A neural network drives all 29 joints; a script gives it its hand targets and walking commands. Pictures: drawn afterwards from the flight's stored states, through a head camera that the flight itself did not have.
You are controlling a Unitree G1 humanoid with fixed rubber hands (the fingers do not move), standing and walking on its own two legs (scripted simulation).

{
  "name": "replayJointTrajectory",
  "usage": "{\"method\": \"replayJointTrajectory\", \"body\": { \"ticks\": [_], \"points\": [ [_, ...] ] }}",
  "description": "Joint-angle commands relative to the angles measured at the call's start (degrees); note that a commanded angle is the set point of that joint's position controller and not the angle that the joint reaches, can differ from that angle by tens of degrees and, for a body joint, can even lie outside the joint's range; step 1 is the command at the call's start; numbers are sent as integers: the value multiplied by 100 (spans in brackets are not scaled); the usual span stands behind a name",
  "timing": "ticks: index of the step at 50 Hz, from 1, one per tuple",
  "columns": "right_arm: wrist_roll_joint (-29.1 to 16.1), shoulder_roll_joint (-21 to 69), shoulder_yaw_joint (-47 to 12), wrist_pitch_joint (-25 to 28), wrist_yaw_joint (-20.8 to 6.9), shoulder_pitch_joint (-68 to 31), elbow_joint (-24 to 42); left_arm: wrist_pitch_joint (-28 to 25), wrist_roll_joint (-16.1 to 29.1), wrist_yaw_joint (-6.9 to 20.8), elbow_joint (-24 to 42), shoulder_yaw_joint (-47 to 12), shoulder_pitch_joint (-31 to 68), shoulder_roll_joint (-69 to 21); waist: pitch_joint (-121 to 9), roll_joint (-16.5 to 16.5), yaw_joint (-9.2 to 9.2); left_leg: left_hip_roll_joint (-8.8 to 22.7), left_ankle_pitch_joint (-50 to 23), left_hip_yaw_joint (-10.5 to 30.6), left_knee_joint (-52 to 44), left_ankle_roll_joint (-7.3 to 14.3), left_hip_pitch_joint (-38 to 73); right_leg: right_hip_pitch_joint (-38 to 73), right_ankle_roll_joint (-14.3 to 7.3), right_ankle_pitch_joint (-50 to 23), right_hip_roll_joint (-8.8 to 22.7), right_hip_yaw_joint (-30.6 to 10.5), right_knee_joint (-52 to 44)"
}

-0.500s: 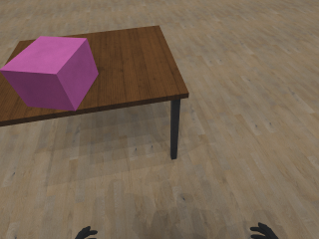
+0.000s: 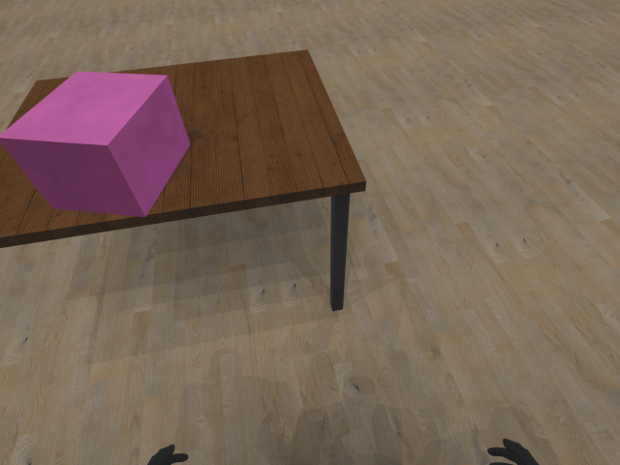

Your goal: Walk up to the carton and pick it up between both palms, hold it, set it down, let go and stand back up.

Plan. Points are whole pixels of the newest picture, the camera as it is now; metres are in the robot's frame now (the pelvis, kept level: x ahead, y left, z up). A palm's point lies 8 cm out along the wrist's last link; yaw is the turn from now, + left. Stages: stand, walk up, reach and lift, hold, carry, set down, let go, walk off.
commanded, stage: stand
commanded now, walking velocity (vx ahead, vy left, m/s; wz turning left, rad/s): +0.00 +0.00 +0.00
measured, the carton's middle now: (109, 141) +0.79 +0.50 -0.02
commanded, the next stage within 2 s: none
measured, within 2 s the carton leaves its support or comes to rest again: neither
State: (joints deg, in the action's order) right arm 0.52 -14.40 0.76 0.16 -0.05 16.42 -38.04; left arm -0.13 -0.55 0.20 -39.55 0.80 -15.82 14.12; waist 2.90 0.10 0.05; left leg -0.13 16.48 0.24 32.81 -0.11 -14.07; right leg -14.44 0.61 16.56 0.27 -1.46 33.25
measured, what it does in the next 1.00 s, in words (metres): stands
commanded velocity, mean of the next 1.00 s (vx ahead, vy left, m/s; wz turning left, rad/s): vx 0.00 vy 0.00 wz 0.00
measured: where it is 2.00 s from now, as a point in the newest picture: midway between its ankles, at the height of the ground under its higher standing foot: outside the picture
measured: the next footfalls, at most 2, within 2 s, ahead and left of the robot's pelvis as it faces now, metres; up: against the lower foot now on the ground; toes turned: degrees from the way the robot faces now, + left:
none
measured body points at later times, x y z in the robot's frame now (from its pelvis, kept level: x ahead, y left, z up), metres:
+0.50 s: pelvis +0.00 +0.00 +0.00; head +0.01 +0.00 +0.45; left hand +0.11 +0.25 -0.11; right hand +0.11 -0.26 -0.11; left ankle +0.01 +0.12 -0.73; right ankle +0.02 -0.13 -0.73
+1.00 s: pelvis +0.00 +0.00 +0.00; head +0.01 +0.00 +0.45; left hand +0.10 +0.26 -0.11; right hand +0.10 -0.26 -0.11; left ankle +0.01 +0.12 -0.73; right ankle +0.02 -0.13 -0.73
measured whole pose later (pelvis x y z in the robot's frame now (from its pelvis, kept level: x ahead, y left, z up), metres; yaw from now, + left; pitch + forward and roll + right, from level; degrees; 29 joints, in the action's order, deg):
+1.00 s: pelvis +0.00 +0.00 +0.00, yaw +0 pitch -2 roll +0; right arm 0.4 -14.7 0.5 0.1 0.2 16.9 -39.9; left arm 0.0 -0.5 -0.1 -41.3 0.6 -16.2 14.3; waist 2.9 0.2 0.0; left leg 0.0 16.2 0.1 31.7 -0.1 -13.2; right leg -13.7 0.8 16.2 0.1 -2.2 32.1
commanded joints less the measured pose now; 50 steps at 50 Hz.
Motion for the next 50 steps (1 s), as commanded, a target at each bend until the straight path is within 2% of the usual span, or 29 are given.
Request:
{"method": "replayJointTrajectory", "body": {
  "ticks": [1,50],
  "points": [
    [-3,-739,222,114,25,31,433,-112,2,-26,464,226,-20,742,-149,6,0,479,-463,582,-742,192,-75,-40,-243,-490,428,-529,-750],
    [-14,-777,198,98,48,131,224,-96,11,-55,259,205,-108,764,-103,9,-1,491,-509,560,-831,185,1,8,-222,-589,409,-569,-818]
  ]
}}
